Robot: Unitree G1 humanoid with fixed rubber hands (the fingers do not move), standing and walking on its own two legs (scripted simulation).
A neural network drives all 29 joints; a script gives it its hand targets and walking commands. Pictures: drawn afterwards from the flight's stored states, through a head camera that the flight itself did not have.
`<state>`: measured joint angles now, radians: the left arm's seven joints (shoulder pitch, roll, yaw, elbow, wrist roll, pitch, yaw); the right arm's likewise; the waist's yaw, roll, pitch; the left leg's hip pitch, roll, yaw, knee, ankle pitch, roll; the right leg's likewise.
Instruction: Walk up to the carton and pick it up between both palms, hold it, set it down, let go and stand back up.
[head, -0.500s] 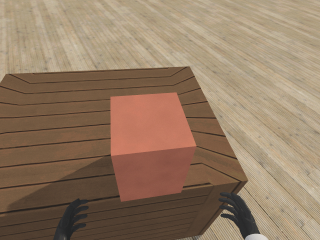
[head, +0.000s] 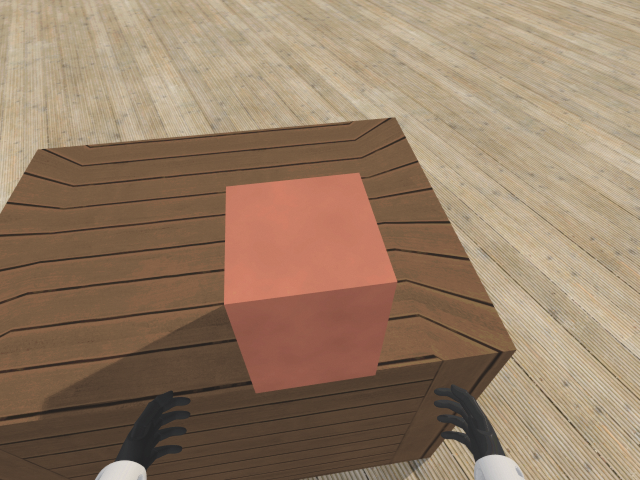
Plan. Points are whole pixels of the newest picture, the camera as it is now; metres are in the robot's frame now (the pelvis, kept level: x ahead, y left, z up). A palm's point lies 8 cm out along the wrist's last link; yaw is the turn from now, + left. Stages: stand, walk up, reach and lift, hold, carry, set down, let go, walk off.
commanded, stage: set down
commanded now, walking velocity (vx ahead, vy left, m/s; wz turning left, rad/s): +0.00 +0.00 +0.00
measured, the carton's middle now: (305, 287) +0.36 +0.03 +0.02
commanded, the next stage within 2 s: let go in 0.14 s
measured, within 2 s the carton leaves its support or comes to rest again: neither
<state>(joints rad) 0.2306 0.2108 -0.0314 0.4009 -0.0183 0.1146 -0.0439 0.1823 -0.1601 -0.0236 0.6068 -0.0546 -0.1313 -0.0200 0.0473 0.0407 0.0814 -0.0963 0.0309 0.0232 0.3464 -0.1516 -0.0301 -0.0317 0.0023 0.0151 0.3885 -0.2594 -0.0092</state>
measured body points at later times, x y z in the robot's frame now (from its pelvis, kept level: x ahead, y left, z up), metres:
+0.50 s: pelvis +0.02 +0.00 +0.00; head +0.03 +0.00 +0.45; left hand +0.17 +0.23 -0.09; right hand +0.18 -0.23 -0.09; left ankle +0.03 +0.14 -0.74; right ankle -0.02 -0.11 -0.74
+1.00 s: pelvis +0.02 +0.01 -0.01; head +0.01 +0.02 +0.44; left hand +0.12 +0.32 -0.11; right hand +0.16 -0.29 -0.09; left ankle +0.03 +0.14 -0.74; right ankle -0.02 -0.11 -0.74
